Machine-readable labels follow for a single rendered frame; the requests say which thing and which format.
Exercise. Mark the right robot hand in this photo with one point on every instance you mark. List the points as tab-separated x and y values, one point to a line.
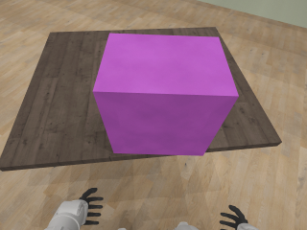
238	220

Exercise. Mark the robot right shin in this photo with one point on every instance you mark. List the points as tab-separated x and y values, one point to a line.
183	223

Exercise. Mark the left robot forearm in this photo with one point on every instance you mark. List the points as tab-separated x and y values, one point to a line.
71	215

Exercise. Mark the left robot hand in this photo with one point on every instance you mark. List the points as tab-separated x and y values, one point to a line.
92	206

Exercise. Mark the table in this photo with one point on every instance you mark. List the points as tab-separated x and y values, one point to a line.
60	124

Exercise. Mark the carton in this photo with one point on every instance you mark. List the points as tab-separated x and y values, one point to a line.
163	94

